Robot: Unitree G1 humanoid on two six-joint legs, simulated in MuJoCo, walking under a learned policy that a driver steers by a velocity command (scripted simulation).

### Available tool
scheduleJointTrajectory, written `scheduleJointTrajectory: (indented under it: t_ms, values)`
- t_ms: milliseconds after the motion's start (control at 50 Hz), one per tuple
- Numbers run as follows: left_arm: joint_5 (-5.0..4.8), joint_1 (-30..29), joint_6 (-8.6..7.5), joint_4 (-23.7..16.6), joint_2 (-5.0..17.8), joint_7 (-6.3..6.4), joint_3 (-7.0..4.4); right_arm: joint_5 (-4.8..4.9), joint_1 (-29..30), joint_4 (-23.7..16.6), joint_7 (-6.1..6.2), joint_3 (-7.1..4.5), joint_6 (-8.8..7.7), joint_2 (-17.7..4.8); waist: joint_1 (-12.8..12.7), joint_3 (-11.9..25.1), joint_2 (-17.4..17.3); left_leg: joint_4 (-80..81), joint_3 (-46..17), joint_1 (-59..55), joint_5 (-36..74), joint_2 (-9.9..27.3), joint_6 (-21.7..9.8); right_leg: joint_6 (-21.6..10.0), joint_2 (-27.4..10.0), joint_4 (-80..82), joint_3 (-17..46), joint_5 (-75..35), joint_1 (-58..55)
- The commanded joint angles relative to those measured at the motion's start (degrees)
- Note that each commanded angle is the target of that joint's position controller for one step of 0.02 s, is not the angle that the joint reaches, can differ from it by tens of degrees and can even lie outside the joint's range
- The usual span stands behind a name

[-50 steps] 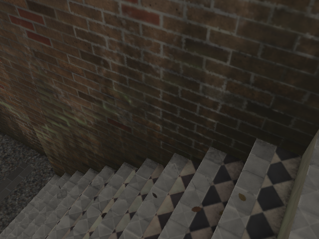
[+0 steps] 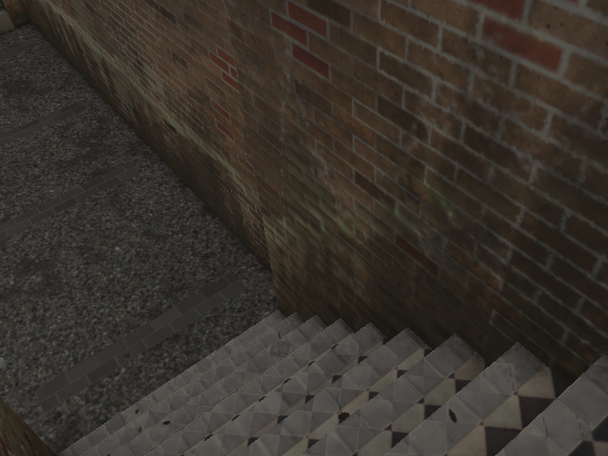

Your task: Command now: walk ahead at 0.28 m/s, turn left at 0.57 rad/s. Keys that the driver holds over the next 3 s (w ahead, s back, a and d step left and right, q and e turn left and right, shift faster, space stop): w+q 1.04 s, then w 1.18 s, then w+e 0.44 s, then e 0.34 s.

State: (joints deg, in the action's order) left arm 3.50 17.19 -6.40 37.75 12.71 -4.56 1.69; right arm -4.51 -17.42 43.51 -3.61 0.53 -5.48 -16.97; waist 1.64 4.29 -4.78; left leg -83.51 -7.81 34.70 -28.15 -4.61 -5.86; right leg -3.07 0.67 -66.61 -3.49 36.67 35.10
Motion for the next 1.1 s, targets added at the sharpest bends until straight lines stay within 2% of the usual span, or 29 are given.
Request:
scheduleJointTrajectory:
  t_ms: [20,100,220,280,300,320,360,380,400,440,500,520,560,620,660,680,740,780,800,820,840,860,880,900,920,940,960,1000,1100]
  values:
    - [0.37,2.9,0.03,2.6,-3.3,0.85,1.72,-2.84,-5.4,1.1,0.56,0.82,0.19,0.3,1.2,-4.3,6.6,2.5,-7.0,22.9,20.7,10.3,2.3,-14.3,-19.0,28.5,36.7,-6.3,-5.2]
    - [3.18,0.3,-2.07,6.0,2.7,5.46,1.81,-2.87,-3.5,4.6,-1.75,-0.4,0.48,-1.9,1.1,-4.1,8.1,26.5,6.3,-8.5,45.3,5.2,4.8,-7.2,-9.0,18.5,7.4,-0.4,14.6]
    - [2.51,10.4,-1.22,13.7,5.6,3.36,0.9,-1.54,5.5,2.9,-0.23,0.0,2.79,-1.1,-4.0,-7.1,9.8,40.7,5.2,-7.2,35.9,8.3,5.6,-7.7,-19.9,10.9,15.9,-8.6,-2.5]
    - [3.66,3.9,0.15,13.7,8.6,2.31,0.21,-1.27,-9.0,8.1,0.16,-1.8,2.36,-2.1,3.3,-6.7,6.9,47.0,9.4,-26.4,32.8,6.5,5.1,-5.2,-20.2,-1.3,10.8,-13.2,3.2]
    - [1.83,0.2,1.52,13.6,8.0,1.65,0.11,-0.65,-11.5,10.1,-0.37,-2.75,2.07,-3.7,5.2,-8.0,3.5,66.4,8.1,-27.3,29.2,8.7,5.2,-4.2,-19.1,-10.4,9.0,-14.4,-0.4]
    - [2.61,0.6,2.68,15.3,9.3,0.5,-0.31,-0.31,-18.2,13.5,-0.97,-4.4,1.65,-5.6,9.2,-4.9,-2.4,75.2,11.5,-39.2,35.3,6.5,3.4,-3.1,-12.9,-30.9,2.4,-14.3,0.4]
    - [2.25,7.3,1.63,14.0,5.8,-2.12,-1.55,-1.2,-26.4,16.6,0.47,-8.38,0.92,-17.5,6.2,-1.6,-10.6,53.8,-3.6,-55.3,68.4,14.0,-9.3,-0.3,-1.3,-64.9,-2.7,8.1,27.5]
    - [-0.19,2.0,0.12,8.5,3.9,-2.43,-0.86,-1.07,-26.8,16.2,-0.27,-7.97,-0.67,-17.1,6.6,0.8,-3.1,51.6,-10.1,-60.9,66.6,18.4,-12.3,0.8,-1.1,-61.0,-0.2,4.3,38.9]
    - [-2.92,-4.7,-1.06,2.8,4.1,-1.32,-0.97,0.45,-22.2,15.4,-0.75,-6.22,-1.48,-12.4,6.6,-2.9,-4.5,54.8,-25.5,-56.2,36.3,26.3,-16.1,2.5,-3.0,-56.3,7.7,1.5,50.8]
    - [-0.59,-6.5,-1.01,3.8,-1.0,1.27,1.31,-3.0,-18.3,17.2,-0.49,-1.37,-1.23,3.9,1.7,-9.2,9.3,51.8,-22.5,-45.9,20.1,24.7,-11.2,0.7,-12.2,-36.5,16.0,-17.0,60.2]
    - [2.79,-4.2,1.84,10.1,-2.4,-0.87,2.2,-0.22,-14.8,14.4,-0.85,1.21,-0.22,7.2,1.8,-11.5,6.3,56.0,-7.3,5.5,5.5,10.0,-13.0,1.2,-10.7,-2.3,4.3,-57.4,16.1]
    - [3.55,-5.9,2.27,10.1,-2.0,-2.37,2.42,-1.17,-11.1,13.5,-0.75,1.82,-1.12,6.3,-0.9,-10.4,-1.1,56.3,-5.1,23.4,4.1,5.9,-12.4,2.4,-8.8,-10.2,1.2,-63.0,-3.8]
    - [3.83,-7.0,2.28,8.7,3.9,-2.68,1.03,-0.25,-9.3,11.7,1.17,1.59,-2.19,2.0,-1.1,-7.4,3.8,45.3,-9.7,17.3,3.8,5.5,-12.1,3.1,-7.1,-2.1,3.9,-67.5,0.1]
    - [3.95,-17.9,2.1,7.0,4.2,-0.74,1.42,-0.16,-26.3,16.3,4.74,1.46,-2.62,2.7,9.9,-6.1,5.1,29.0,-21.0,-20.9,1.7,7.3,-10.7,4.1,-7.1,23.7,9.6,-67.1,25.7]
    - [3.15,-22.5,3.39,4.6,1.2,-0.87,2.17,0.39,-23.3,15.5,4.55,1.73,-0.98,3.7,9.8,-8.9,2.7,31.3,-20.9,-8.9,-2.7,5.6,-10.7,3.0,-5.0,38.9,5.2,-66.6,8.8]
    - [2.8,-20.3,4.62,4.1,-0.3,-0.9,2.54,-0.99,-21.9,15.1,3.27,1.87,0.16,2.0,7.8,-9.0,0.2,34.1,-21.9,0.8,-6.6,5.3,-11.1,3.0,-5.2,38.2,3.5,-64.5,-5.1]
    - [4.63,-8.8,6.16,6.6,2.4,-0.6,1.65,-2.33,-14.2,12.7,1.55,1.49,1.16,-0.1,0.9,-12.5,-0.9,23.8,-30.1,5.0,-2.7,5.8,-9.5,1.8,-8.2,41.9,7.3,-63.9,-20.5]
    - [-0.03,11.3,4.03,12.1,8.4,0.69,-3.08,1.26,-14.9,12.7,0.0,1.08,2.14,-0.3,-8.5,-6.5,9.8,1.0,-16.4,4.8,2.2,-1.8,-2.3,-1.0,-8.2,66.5,0.4,-56.6,-43.6]
    - [2.14,25.7,2.73,17.1,11.4,0.4,-5.2,-0.68,-21.2,15.7,-3.1,0.36,2.58,0.1,-9.0,0.4,15.4,-23.5,-9.8,21.1,-4.5,-7.3,2.2,-8.1,-14.0,46.1,3.6,-67.7,-65.8]
    - [2.81,25.8,2.11,15.9,16.1,-0.69,-6.46,3.09,-26.2,15.3,-4.29,-0.85,1.47,3.1,-5.3,9.0,18.9,-43.6,-2.2,33.7,-15.9,-8.9,1.9,-10.9,-19.4,24.3,3.4,-100.5,-73.8]
    - [0.44,10.9,2.0,12.9,17.0,-1.74,-6.94,1.21,-23.6,8.9,-3.68,0.95,1.43,6.5,-1.5,16.8,14.5,-34.9,-0.6,39.2,-10.5,-2.9,1.5,-19.6,-29.5,35.3,22.2,-61.1,-71.5]
    - [1.69,6.9,2.57,13.1,12.5,-1.33,-6.35,1.34,-17.5,9.5,-2.31,1.16,1.76,6.0,-4.0,4.2,6.9,-36.2,-1.7,42.6,-4.3,0.8,1.9,-17.8,-28.7,41.2,23.1,-35.5,-54.8]
    - [3.0,9.7,3.47,16.4,6.0,-0.75,-4.57,2.69,-15.8,12.0,-2.37,2.4,1.5,8.4,-3.7,-1.2,2.1,-34.0,-3.1,36.2,4.0,3.5,-2.0,-6.0,-20.3,41.1,10.7,-36.7,-43.3]
    - [3.11,12.7,3.36,16.5,3.4,-0.43,-3.7,4.1,-18.2,11.6,-1.79,0.97,1.33,5.9,-0.8,-3.6,5.4,-31.5,-1.5,30.5,8.4,6.6,-1.6,-10.2,-24.7,42.3,13.3,-42.5,-31.8]
    - [3.37,11.2,1.38,17.8,-5.5,1.87,-1.2,1.67,-18.5,11.4,-1.35,1.64,2.18,9.9,3.5,-11.9,5.8,-11.7,-5.6,32.8,29.2,12.1,-2.6,-9.4,-20.8,42.8,13.4,-33.1,-20.7]
    - [2.92,10.8,0.38,19.2,-6.4,3.08,-0.51,-0.71,-13.8,10.0,-1.87,2.16,2.9,9.6,2.5,-14.4,9.0,-5.4,-2.3,31.8,31.0,12.6,-2.9,-7.7,-18.3,44.3,11.8,-24.6,-15.6]
    - [1.61,10.4,-0.71,19.6,-6.2,4.0,0.04,-0.4,-12.2,11.4,-3.03,1.46,2.85,6.6,-0.6,-13.8,4.9,6.5,0.2,28.9,43.0,10.0,-1.7,-9.9,-16.7,44.0,7.8,-19.0,-9.0]
    - [4.71,15.2,-1.78,24.5,-3.7,4.21,0.72,-0.42,-13.8,11.5,-3.85,1.14,3.49,6.6,1.6,-12.3,10.5,2.9,1.7,22.5,48.4,11.0,-1.4,-9.3,-18.4,41.7,10.5,-21.8,-2.5]
    - [5.63,21.3,-2.67,28.5,-0.8,5.14,2.45,-0.28,-3.7,8.2,-2.84,1.92,2.27,3.3,-2.6,-11.0,5.9,26.3,-1.6,31.1,64.5,9.0,0.6,-6.1,-18.8,32.9,9.5,-22.8,-14.9]
